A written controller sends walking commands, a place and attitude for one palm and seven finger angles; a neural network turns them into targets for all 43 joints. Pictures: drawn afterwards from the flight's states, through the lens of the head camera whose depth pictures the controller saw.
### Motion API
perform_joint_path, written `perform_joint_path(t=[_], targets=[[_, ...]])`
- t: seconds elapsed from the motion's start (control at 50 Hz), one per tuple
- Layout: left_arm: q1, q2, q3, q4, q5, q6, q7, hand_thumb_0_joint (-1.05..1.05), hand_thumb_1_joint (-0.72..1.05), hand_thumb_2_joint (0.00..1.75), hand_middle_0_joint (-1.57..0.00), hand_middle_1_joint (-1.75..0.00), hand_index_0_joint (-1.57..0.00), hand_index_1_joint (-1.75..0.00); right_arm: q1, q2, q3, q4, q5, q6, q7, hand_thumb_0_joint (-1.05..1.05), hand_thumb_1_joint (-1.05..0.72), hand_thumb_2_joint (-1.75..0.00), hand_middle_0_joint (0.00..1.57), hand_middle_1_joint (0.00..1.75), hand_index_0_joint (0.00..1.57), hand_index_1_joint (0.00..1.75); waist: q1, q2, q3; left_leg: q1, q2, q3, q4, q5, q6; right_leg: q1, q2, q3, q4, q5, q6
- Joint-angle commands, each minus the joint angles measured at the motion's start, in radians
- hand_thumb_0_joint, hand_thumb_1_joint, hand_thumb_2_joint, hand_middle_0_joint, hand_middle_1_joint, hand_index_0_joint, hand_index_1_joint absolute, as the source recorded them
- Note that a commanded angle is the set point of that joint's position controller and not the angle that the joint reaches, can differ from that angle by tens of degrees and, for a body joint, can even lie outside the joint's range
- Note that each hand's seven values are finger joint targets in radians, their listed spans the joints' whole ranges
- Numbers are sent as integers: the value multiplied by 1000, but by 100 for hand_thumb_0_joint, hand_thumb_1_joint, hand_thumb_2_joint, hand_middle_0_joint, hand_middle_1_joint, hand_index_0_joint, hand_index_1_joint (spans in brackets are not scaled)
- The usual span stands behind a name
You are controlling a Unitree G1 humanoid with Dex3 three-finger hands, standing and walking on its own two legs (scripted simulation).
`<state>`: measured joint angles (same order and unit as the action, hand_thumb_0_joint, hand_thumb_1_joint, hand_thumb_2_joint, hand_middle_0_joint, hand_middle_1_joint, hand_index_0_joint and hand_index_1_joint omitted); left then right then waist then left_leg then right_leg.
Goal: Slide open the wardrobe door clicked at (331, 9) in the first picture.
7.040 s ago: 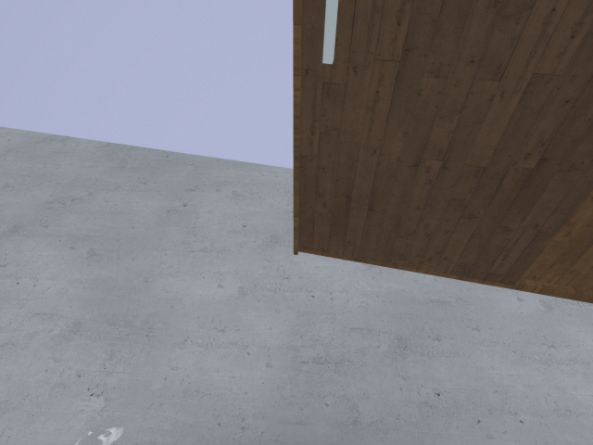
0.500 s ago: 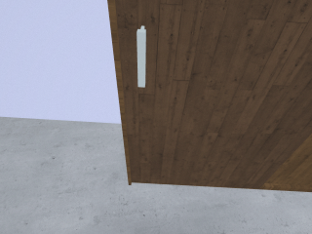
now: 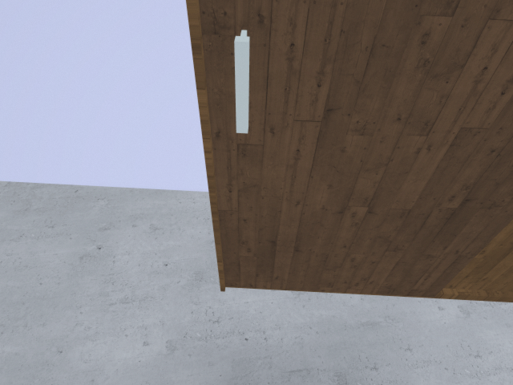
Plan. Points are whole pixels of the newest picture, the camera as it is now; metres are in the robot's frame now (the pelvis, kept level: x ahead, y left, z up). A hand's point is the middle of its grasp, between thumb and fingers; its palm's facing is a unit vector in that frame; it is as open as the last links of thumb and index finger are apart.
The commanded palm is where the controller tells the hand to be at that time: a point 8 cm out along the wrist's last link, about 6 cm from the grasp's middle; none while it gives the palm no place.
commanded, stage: look again from close up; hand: left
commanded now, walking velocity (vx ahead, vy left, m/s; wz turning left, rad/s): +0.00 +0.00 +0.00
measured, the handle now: (243, 84) +0.60 +0.08 +0.19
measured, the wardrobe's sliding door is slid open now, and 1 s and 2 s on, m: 0.00 0.00 0.00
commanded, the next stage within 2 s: none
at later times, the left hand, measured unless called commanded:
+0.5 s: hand out of the picture +0.01 +0.15 -0.18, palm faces +0.01 -0.99 -0.16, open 7.4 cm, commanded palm none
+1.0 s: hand out of the picture -0.02 +0.16 -0.18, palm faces +0.02 -0.98 -0.17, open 7.4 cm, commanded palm none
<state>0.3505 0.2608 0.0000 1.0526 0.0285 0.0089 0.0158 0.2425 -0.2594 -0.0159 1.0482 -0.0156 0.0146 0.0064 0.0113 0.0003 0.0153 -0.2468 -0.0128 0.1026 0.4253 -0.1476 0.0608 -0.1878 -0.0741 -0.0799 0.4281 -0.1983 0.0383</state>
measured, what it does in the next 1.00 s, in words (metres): stands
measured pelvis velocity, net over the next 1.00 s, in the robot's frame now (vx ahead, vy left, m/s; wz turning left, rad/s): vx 0.01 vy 0.00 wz -0.02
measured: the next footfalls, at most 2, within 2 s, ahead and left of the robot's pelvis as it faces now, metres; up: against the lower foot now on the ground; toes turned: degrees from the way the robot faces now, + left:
none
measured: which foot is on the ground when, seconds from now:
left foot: down 0.00-1.00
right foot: down 0.00-1.00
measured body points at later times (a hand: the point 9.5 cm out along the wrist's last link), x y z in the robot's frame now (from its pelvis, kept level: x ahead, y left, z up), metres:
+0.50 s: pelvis +0.01 -0.01 +0.00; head +0.01 +0.00 +0.45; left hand +0.01 +0.21 -0.16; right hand +0.02 -0.24 -0.15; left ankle +0.06 +0.08 -0.74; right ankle +0.02 -0.15 -0.74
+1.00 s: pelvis +0.01 +0.00 +0.00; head +0.00 +0.00 +0.45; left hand -0.02 +0.21 -0.16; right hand +0.00 -0.22 -0.16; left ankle +0.06 +0.08 -0.74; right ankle +0.02 -0.15 -0.74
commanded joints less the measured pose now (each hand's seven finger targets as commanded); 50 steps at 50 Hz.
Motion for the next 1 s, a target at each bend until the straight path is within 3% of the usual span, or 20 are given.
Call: perform_joint_path(t=[0.0,0.26,0.4,0.62,0.98], targets=[[19,115,22,-45,-1,-26,15,0,90,90,-20,-30,-20,-30,-5,-139,-32,-43,6,-27,-10,0,-90,-90,20,30,20,30,-14,-3,41,-28,131,-182,-156,-238,-29,-45,-53,90,-102,-108,-55],[45,41,9,-18,-5,-28,26,0,90,90,-20,-30,-20,-30,36,-49,-14,1,8,-23,-12,0,-90,-90,20,30,20,30,-14,1,67,-28,113,-139,-112,-131,-43,-43,-59,90,-119,-77,-49],[58,3,8,-15,-8,-30,31,0,90,90,-20,-30,-20,-30,63,-12,-10,17,8,-28,-16,0,-90,-90,20,30,20,30,-12,4,33,-6,118,-131,-94,-48,-44,-16,-54,80,-94,-2,-47],[79,-31,12,-5,-7,-24,34,0,90,90,-20,-30,-20,-30,96,7,-15,27,8,-24,-21,0,-90,-90,20,30,20,30,-12,13,76,-38,123,-149,-135,-164,-42,-29,-41,75,-86,-43,-45],[113,-49,14,11,-4,-27,34,0,90,90,-20,-30,-20,-30,120,18,-20,31,9,-24,-23,0,-90,-90,20,30,20,30,-16,-8,91,-31,127,-150,-147,-199,-38,-56,-35,85,-91,-61,-45]])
